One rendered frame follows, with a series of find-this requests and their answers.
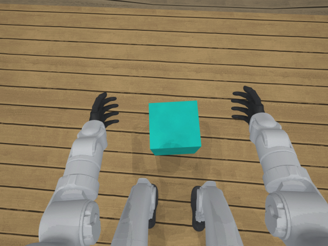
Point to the left robot thigh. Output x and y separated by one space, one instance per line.
132 229

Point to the left robot upper arm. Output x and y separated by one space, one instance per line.
70 223

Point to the robot right forearm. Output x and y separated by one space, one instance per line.
281 167

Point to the robot right hand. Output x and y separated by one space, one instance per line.
253 103

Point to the robot left hand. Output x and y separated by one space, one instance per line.
98 109

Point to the left robot shin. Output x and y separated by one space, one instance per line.
144 180

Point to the robot left forearm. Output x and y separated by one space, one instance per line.
80 179

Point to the carton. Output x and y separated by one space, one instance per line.
174 128

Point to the right robot upper arm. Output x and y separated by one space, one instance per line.
297 218

